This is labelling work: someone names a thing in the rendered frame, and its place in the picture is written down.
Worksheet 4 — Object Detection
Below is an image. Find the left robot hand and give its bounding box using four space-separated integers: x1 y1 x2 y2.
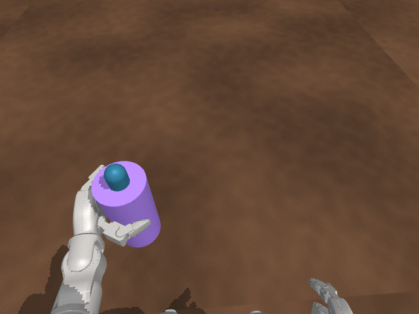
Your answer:
73 165 151 247

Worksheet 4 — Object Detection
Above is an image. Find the bottle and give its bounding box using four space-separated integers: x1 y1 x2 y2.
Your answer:
92 161 161 247

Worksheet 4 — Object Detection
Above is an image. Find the left robot arm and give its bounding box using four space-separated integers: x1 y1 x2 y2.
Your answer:
50 233 107 314

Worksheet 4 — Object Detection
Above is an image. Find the right robot hand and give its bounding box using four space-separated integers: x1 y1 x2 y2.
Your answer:
309 278 353 314

